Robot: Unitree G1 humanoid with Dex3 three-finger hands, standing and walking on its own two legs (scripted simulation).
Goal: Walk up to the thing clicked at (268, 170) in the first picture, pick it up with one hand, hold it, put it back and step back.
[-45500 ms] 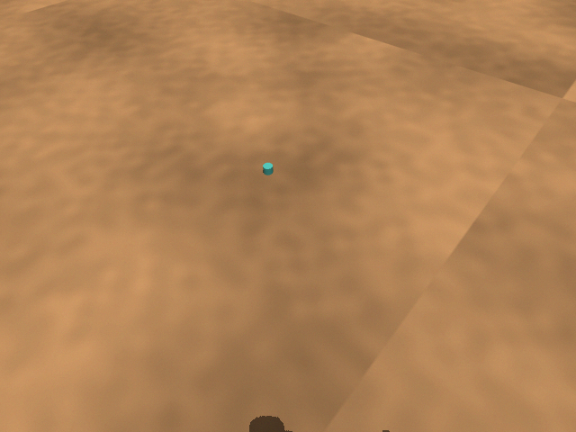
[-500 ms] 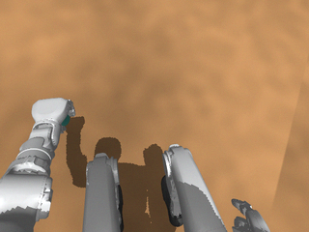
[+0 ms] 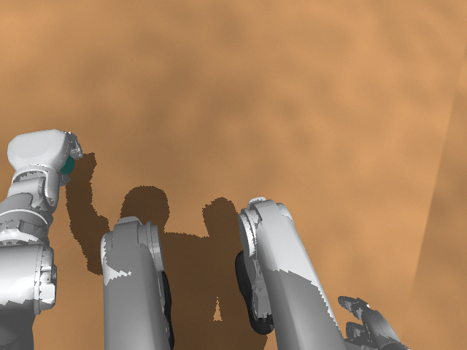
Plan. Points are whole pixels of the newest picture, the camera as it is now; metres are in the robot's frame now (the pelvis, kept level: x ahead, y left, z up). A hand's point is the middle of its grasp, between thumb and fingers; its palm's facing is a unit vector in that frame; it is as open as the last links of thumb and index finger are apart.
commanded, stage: crouch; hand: left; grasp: from above
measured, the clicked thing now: (56, 161) +0.45 +0.28 -0.20
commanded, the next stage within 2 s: lower in 0.36 s
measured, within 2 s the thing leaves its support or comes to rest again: neither
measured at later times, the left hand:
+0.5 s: hand (64, 171) +0.44 +0.28 -0.21, palm faces -0.45 -0.06 -0.89, open 6.4 cm
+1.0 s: hand (74, 176) +0.44 +0.28 -0.27, palm faces -0.45 -0.07 -0.89, open 6.3 cm
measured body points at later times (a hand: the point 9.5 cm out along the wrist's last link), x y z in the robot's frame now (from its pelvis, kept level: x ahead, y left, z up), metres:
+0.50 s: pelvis -0.01 +0.00 -0.05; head +0.22 +0.05 +0.33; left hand +0.46 +0.28 -0.16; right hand +0.05 -0.28 -0.16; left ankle +0.08 +0.13 -0.35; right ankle +0.09 -0.12 -0.35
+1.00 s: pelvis +0.00 +0.00 -0.08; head +0.24 +0.07 +0.30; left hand +0.46 +0.28 -0.22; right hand +0.05 -0.27 -0.17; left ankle +0.08 +0.13 -0.35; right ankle +0.09 -0.12 -0.35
